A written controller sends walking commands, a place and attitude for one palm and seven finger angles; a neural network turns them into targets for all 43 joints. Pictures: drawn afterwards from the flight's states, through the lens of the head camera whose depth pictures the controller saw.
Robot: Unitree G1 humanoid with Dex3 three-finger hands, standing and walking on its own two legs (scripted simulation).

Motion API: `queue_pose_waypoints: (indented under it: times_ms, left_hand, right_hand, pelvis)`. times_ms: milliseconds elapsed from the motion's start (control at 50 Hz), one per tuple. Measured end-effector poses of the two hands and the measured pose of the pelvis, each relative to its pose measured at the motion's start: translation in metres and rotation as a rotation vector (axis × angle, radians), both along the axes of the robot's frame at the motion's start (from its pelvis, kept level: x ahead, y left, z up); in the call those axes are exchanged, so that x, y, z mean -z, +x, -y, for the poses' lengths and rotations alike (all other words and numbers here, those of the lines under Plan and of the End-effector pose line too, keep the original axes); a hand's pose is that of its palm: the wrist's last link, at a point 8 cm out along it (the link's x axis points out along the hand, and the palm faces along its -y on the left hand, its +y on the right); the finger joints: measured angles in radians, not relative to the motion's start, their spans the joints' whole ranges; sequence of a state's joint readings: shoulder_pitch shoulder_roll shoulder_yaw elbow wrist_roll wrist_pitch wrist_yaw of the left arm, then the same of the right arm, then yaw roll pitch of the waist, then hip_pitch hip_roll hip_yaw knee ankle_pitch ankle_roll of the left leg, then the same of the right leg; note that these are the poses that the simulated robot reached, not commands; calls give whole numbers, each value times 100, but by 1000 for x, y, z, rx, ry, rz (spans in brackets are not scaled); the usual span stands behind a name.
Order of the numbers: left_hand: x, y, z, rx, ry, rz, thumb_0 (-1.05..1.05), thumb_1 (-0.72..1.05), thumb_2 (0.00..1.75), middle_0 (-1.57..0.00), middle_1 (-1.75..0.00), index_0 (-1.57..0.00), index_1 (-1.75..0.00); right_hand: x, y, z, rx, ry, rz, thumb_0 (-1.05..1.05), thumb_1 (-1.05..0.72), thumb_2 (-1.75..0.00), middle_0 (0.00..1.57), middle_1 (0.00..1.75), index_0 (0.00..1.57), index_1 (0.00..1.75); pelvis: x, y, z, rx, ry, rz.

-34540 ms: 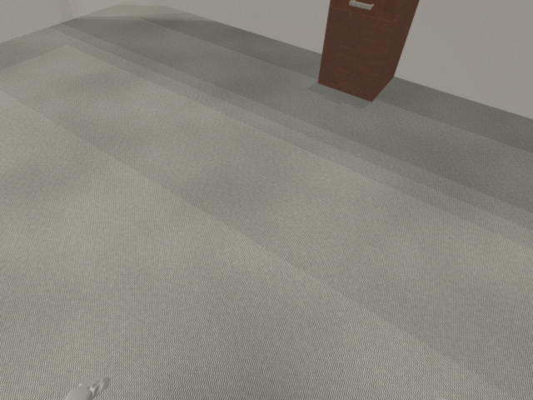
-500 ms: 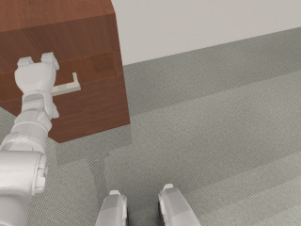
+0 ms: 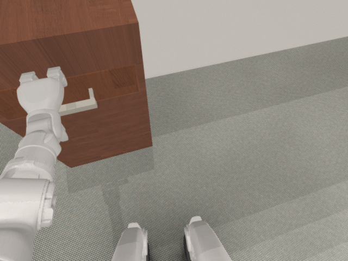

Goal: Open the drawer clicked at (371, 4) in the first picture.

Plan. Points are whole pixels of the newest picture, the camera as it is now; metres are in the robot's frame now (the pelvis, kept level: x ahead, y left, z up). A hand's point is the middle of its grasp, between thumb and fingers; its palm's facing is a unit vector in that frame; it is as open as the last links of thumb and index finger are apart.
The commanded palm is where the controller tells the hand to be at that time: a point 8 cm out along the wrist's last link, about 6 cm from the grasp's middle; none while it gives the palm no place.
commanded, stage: re-aim the fingers above the handle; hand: left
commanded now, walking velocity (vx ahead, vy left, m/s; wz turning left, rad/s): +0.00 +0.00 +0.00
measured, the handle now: (70, 102) +0.54 +0.25 -0.08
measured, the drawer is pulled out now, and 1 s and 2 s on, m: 0.00 0.00 0.00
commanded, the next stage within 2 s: lower the fingers behind the handle in 0.92 s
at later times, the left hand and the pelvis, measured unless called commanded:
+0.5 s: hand (57, 105) +0.49 +0.25 -0.02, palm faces -0.02 +0.02 -1.00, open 13.6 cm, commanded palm +0.48 +0.25 +0.03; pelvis +0.02 +0.00 +0.01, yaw +0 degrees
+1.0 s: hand (63, 106) +0.49 +0.24 -0.03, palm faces -0.02 -0.01 -1.00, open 13.8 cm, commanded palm +0.48 +0.24 +0.03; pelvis +0.02 +0.00 +0.01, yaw +1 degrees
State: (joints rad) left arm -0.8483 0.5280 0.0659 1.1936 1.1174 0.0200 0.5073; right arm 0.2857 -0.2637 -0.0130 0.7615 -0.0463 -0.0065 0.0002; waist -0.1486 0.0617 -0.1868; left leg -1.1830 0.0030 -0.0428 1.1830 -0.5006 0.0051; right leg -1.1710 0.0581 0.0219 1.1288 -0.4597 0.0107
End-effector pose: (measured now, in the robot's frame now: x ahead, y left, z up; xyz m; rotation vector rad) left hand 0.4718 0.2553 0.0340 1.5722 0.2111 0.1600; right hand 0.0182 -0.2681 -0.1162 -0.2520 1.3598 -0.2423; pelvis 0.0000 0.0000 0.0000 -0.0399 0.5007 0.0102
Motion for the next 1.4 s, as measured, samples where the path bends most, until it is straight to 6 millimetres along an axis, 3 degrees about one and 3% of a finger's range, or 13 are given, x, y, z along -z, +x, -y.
queue_pose_waypoints:
  times_ms: [140, 320, 740, 940, 1100, 1400]
  left_hand:
    - [-3, -7, -11, 0, 21, -25, 0, -49, 30, -33, -120, -33, -121]
    - [4, 0, 6, 57, -23, 7, 0, -49, 30, -33, -121, -32, -120]
    - [-7, -1, 5, 23, 3, -26, 0, -49, 30, -32, -120, -34, -121]
    - [7, 0, 17, 54, -16, 0, 0, -49, 30, -32, -120, -32, -120]
    - [5, 5, 20, 27, 4, 13, 0, -48, 30, -36, -123, -35, -123]
    - [7, 4, 19, 43, 15, 20, 0, -49, 30, -33, -126, -33, -123]
  right_hand:
    - [-3, 3, -3, -4, 7, -7, 0, -91, -90, 20, 30, 20, 30]
    - [-5, 13, -4, -10, -5, -5, 0, -91, -90, 20, 30, 20, 30]
    - [-8, 18, -5, 5, 25, -1, 0, -91, -90, 20, 30, 20, 30]
    - [-6, 21, 2, -5, 5, -6, 0, -91, -90, 20, 30, 20, 30]
    - [-3, 21, 0, -8, 16, -5, 0, -91, -90, 20, 30, 20, 30]
    - [10, 7, 3, -21, 9, 5, 0, -91, -90, 20, 30, 20, 30]
  pelvis:
    - [-4, 5, -2, -7, -4, 7]
    - [-4, 12, -3, -16, -12, -3]
    - [-13, 20, -1, -1, 2, 19]
    - [-8, 19, 1, -10, -1, 1]
    - [-7, 17, 2, -6, 3, 0]
    - [7, 3, 4, 0, 8, -10]
